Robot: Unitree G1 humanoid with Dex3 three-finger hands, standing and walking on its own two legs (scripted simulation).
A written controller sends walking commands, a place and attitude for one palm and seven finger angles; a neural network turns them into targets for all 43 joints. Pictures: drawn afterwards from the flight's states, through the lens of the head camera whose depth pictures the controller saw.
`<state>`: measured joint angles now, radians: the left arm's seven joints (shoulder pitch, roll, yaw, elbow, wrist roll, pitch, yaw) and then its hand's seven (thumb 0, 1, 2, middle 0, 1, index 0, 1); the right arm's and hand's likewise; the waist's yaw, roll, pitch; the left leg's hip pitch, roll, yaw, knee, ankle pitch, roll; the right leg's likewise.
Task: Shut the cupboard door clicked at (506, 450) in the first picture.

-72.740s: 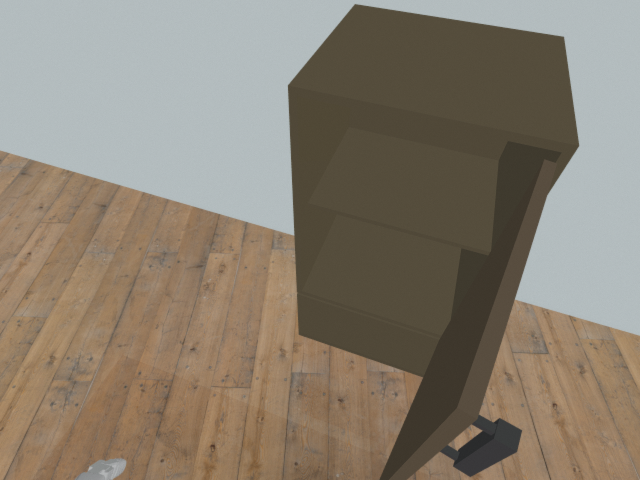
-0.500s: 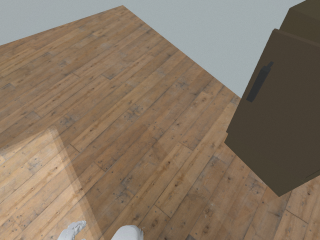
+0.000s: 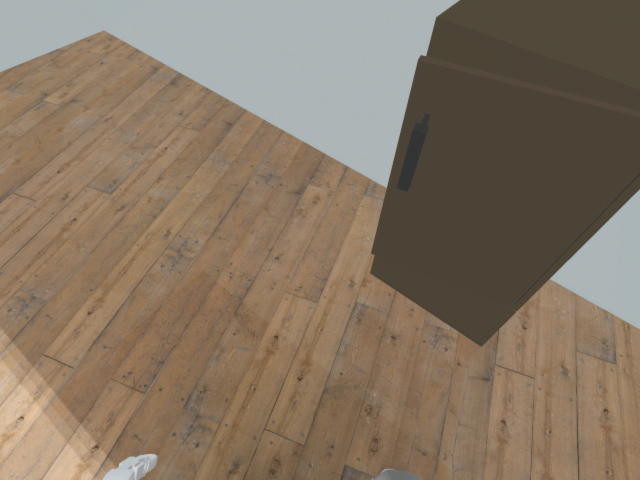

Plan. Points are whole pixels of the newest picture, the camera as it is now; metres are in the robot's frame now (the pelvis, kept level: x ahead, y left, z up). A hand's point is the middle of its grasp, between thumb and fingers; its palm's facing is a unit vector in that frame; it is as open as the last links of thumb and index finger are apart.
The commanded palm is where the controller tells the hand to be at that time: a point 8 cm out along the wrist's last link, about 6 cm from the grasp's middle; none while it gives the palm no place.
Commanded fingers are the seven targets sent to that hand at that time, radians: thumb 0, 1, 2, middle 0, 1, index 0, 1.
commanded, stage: turn to face it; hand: left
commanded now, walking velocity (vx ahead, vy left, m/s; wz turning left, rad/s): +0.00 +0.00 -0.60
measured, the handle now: (414, 153) +0.70 -0.14 -0.05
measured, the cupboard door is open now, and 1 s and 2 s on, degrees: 14 14 14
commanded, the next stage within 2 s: take the last steps up to it in 0.58 s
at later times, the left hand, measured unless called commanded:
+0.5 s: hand (191, 475) +0.14 +0.19 -0.18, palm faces -0.20 -0.96 -0.19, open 7.4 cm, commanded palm none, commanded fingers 0.00 0.90 0.90 -0.20 -0.30 -0.20 -0.30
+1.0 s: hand out of the picture +0.12 +0.15 -0.17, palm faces -0.30 -0.94 -0.17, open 7.4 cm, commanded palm none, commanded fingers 0.00 0.90 0.90 -0.20 -0.30 -0.20 -0.30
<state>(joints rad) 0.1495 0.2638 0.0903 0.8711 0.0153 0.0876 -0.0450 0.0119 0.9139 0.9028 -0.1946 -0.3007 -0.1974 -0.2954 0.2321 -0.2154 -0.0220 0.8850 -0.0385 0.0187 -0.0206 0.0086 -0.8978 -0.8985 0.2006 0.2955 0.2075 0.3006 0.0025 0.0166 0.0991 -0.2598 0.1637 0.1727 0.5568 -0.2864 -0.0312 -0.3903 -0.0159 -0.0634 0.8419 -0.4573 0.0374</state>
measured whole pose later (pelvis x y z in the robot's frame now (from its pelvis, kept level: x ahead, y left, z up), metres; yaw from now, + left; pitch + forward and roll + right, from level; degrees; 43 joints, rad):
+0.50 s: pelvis +0.01 +0.01 +0.00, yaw -14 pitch +1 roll -1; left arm 0.18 0.25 0.08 0.92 0.02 0.08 -0.02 0.01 0.91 0.90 -0.20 -0.30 -0.20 -0.30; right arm 0.22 -0.20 -0.01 0.89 -0.04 0.01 -0.03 0.01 -0.90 -0.90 0.20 0.29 0.20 0.30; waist 0.00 -0.04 0.06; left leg -0.30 0.06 0.09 0.58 -0.29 0.02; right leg -0.43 0.04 0.05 0.94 -0.48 0.02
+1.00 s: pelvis +0.04 -0.01 +0.00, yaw -20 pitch +0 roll -1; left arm 0.28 0.17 0.05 1.02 0.03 0.01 -0.01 0.01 0.91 0.90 -0.20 -0.30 -0.20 -0.30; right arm 0.27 -0.21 -0.05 0.99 -0.03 0.01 0.00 0.01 -0.90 -0.90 0.20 0.29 0.20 0.30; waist -0.01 0.00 0.02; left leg -0.40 0.07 0.09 0.75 -0.37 -0.03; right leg -0.13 0.01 -0.02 0.44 -0.31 -0.02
